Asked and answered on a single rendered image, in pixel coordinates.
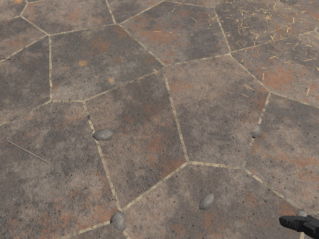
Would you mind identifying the robot right hand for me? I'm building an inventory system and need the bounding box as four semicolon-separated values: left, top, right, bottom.
279;215;319;239

